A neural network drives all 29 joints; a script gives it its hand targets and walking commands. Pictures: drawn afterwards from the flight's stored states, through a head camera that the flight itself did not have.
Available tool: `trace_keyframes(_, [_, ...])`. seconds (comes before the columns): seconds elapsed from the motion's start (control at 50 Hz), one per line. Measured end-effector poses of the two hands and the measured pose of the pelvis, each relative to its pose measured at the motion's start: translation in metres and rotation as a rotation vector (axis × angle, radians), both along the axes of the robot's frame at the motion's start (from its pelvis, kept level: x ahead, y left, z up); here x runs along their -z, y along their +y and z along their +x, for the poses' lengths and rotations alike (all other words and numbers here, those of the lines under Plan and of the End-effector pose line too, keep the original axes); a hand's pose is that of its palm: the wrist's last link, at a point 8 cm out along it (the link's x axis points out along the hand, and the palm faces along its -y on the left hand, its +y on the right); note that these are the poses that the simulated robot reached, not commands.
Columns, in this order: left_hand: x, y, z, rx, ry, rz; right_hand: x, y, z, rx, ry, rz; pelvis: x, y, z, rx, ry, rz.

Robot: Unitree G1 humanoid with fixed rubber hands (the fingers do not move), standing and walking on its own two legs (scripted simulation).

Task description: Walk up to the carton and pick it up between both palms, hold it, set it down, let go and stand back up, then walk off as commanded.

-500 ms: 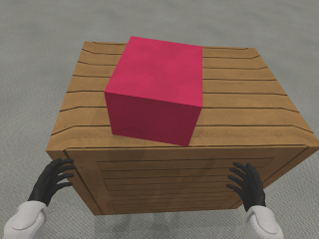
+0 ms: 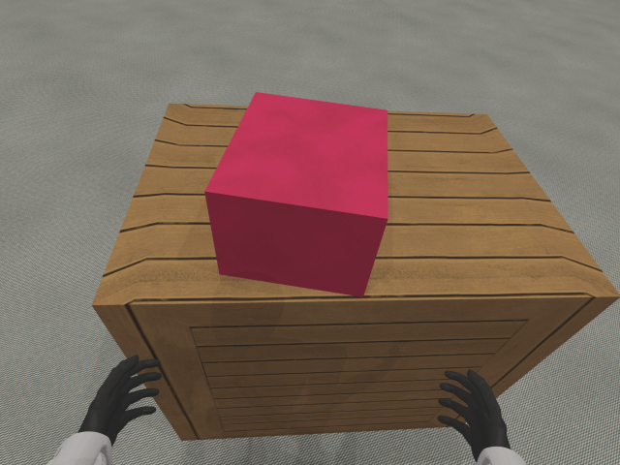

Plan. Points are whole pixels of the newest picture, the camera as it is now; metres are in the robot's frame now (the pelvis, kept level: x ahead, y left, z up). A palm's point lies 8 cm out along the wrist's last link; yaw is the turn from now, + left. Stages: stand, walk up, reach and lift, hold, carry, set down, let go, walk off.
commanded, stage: set down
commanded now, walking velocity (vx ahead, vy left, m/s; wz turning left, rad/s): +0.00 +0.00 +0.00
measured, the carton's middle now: (306, 189) +0.52 +0.03 +0.06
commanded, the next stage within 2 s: let go in 0.58 s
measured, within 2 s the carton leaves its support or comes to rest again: neither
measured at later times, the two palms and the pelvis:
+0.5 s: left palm (136, 440) +0.16 +0.22 -0.07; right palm (479, 458) +0.16 -0.22 -0.07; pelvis +0.01 +0.00 +0.00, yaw +0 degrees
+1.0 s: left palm (142, 433) +0.17 +0.22 -0.08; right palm (482, 457) +0.17 -0.23 -0.09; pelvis +0.02 -0.01 +0.00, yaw +0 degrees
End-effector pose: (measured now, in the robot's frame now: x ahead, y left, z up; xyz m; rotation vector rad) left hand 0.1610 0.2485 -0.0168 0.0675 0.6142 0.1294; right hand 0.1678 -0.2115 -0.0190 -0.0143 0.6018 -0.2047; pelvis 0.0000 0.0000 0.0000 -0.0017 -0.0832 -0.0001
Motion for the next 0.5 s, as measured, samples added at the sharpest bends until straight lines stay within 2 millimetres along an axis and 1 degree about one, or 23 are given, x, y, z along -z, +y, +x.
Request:
trace_keyframes(0.12, [0.024, -0.011, -0.008, 0.005, 0.101, -0.026, 0.019, -0.003, -0.011, -0.005, 0.083, -0.012, 0.000, 0.000, 0.000, 0.000, 0.000, 0.000])
trace_keyframes(0.16, [0.029, -0.014, -0.010, 0.004, 0.122, -0.028, 0.023, -0.004, -0.013, -0.012, 0.094, -0.019, 0.000, 0.000, 0.000, 0.000, 0.003, 0.000])
trace_keyframes(0.26, [0.034, -0.018, -0.008, -0.021, 0.123, -0.022, 0.035, -0.003, -0.014, -0.039, 0.113, -0.021, 0.000, 0.000, 0.003, 0.000, 0.015, 0.001])
trace_keyframes(0.38, [0.043, -0.021, -0.004, -0.030, 0.144, -0.026, 0.043, -0.005, -0.008, -0.055, 0.104, -0.033, 0.000, -0.002, 0.008, 0.000, 0.023, 0.002])
trace_keyframes(0.5, [0.049, -0.025, -0.002, -0.033, 0.164, -0.022, 0.054, -0.010, -0.007, -0.070, 0.132, -0.045, 0.000, -0.003, 0.014, 0.000, 0.031, 0.004])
